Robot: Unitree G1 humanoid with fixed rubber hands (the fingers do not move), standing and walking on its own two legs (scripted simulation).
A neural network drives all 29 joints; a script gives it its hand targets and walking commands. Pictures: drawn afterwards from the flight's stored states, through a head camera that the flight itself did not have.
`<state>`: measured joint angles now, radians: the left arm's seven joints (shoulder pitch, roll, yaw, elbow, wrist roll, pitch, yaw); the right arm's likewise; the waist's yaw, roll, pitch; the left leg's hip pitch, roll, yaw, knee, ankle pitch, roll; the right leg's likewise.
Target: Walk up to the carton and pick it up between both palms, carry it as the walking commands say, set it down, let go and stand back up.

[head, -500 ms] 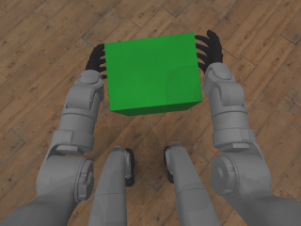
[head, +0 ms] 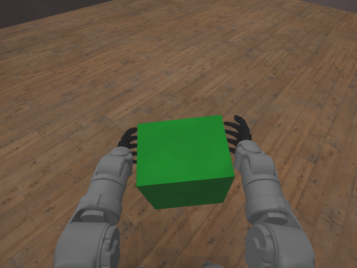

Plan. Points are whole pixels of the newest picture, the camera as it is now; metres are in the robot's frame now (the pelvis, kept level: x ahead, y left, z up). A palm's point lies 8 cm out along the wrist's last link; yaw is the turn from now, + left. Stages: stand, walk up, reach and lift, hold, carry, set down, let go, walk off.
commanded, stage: reach and lift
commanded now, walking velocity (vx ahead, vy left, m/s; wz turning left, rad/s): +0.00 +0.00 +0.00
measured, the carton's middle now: (184, 167) +0.38 -0.01 +0.00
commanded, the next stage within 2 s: hold in 1.46 s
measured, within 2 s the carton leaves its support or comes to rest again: neither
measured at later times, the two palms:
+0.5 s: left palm (118, 147) +0.38 +0.15 +0.08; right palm (241, 143) +0.38 -0.14 +0.09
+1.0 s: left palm (115, 155) +0.36 +0.15 +0.08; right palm (240, 149) +0.36 -0.14 +0.09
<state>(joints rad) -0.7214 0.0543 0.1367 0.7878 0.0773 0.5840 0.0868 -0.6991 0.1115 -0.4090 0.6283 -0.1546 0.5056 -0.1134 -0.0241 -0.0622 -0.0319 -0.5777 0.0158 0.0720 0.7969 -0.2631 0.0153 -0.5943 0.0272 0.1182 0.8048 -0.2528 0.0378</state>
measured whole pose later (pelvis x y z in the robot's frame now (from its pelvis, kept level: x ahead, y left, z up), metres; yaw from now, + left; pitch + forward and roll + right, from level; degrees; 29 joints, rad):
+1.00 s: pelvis +0.05 +0.00 +0.03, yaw -1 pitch -5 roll +0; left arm -0.40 -0.12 0.27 0.40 0.24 0.77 0.08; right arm -0.45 0.17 -0.30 0.49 -0.28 0.69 -0.03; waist -0.01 -0.04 -0.04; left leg -0.24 0.02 0.07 0.57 -0.25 0.01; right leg -0.25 0.03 0.12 0.55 -0.22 0.03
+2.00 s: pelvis +0.05 +0.00 +0.03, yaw -1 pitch -6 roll +0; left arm -0.29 -0.15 0.27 0.32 0.24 0.80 0.06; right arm -0.38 0.19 -0.28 0.40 -0.28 0.71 -0.02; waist -0.02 -0.01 -0.03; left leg -0.21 0.02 0.07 0.54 -0.23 0.01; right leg -0.23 0.03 0.12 0.54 -0.22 0.03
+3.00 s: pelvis +0.05 +0.00 +0.03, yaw -1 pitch -5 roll +0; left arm -0.26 -0.15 0.26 0.24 0.24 0.82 0.05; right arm -0.38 0.19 -0.24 0.35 -0.28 0.72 -0.02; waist -0.03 -0.01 0.00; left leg -0.21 0.02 0.07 0.54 -0.24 0.01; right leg -0.25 0.03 0.12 0.61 -0.31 0.03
